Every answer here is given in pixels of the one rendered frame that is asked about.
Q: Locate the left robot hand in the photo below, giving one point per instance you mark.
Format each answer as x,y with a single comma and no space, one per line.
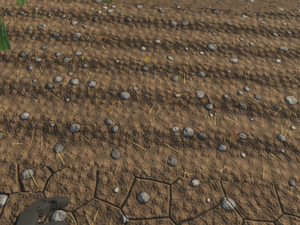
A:
40,208

